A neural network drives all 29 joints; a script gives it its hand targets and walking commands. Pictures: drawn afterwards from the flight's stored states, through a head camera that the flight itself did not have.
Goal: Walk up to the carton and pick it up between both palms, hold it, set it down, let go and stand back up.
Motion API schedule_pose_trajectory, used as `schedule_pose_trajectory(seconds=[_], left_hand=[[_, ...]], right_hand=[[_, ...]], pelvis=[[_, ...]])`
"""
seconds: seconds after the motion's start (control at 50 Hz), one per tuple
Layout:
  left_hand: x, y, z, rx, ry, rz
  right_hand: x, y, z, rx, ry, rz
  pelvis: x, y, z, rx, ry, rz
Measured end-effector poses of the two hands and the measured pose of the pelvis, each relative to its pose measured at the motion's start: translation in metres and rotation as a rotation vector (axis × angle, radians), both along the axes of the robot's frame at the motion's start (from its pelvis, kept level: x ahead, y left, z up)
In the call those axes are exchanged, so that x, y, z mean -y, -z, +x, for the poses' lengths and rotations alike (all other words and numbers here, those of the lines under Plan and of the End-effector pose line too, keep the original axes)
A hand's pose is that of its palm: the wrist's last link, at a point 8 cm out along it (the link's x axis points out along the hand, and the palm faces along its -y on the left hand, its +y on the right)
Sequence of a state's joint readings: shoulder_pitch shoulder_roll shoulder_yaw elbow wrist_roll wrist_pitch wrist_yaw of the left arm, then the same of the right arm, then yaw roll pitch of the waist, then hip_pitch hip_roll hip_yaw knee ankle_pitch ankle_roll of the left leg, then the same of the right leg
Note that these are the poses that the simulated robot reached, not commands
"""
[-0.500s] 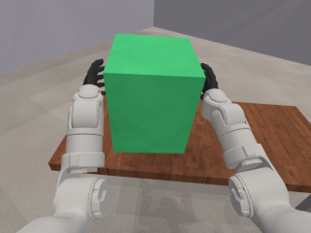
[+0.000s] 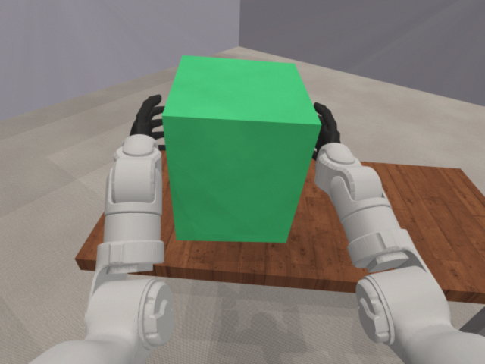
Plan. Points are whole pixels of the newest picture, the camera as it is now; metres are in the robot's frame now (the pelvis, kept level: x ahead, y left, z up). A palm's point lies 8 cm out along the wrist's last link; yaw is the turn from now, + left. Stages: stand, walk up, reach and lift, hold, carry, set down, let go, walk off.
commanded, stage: hold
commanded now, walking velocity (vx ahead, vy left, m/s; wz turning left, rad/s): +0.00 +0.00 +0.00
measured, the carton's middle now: (235, 151) +0.41 -0.01 +0.19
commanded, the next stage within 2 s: none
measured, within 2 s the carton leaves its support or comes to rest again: neither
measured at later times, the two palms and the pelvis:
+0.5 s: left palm (141, 144) +0.37 +0.14 +0.23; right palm (323, 149) +0.36 -0.15 +0.22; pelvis +0.00 +0.00 +0.00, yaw +0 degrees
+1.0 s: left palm (147, 145) +0.37 +0.13 +0.23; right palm (328, 152) +0.36 -0.16 +0.22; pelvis +0.00 +0.00 +0.00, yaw +0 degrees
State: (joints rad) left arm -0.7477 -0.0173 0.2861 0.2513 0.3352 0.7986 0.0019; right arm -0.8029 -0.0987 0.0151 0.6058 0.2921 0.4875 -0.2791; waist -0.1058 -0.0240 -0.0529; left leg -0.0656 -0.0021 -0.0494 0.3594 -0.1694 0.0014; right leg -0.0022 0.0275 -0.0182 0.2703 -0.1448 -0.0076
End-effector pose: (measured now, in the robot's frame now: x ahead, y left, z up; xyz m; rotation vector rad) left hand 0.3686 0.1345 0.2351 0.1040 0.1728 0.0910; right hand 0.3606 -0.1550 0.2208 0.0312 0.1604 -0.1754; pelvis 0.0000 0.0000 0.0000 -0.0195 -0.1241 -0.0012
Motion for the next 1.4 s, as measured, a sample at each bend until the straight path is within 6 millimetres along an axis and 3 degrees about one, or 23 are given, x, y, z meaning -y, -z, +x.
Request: schedule_pose_trajectory(seconds=[0.64,1.04,1.4], left_hand=[[-0.007,0.002,0.002,-0.004,-0.004,0.000],[0.004,0.006,0.000,-0.024,0.003,0.000],[-0.012,-0.004,-0.002,-0.020,-0.024,-0.012]], right_hand=[[-0.007,-0.001,0.004,-0.008,-0.010,-0.021],[0.004,0.007,-0.001,-0.026,0.004,0.000],[-0.012,-0.004,0.004,-0.024,-0.014,-0.002]], pelvis=[[0.000,0.000,-0.002,-0.010,-0.002,0.000],[0.001,0.000,0.001,0.006,0.008,0.003],[0.003,0.000,-0.008,-0.005,-0.006,0.005]])
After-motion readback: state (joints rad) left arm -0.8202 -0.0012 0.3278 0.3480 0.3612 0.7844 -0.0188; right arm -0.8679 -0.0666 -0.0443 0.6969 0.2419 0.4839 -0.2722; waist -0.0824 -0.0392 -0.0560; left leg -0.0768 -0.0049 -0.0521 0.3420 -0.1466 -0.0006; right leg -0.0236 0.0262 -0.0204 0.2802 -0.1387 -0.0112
